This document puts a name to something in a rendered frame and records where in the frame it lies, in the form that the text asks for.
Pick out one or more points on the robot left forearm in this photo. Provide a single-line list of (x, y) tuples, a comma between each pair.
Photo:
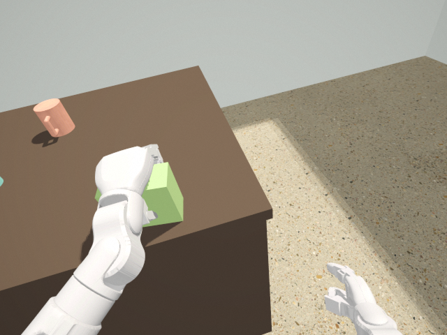
[(115, 259)]

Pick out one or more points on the table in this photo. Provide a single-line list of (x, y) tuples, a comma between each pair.
[(205, 275)]

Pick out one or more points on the robot right forearm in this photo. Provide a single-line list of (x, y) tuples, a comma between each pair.
[(371, 319)]

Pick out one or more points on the right robot hand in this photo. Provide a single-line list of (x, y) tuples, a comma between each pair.
[(342, 302)]

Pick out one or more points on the sponge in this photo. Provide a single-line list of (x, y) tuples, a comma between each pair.
[(162, 195)]

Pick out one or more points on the left robot hand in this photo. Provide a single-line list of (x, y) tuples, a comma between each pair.
[(129, 169)]

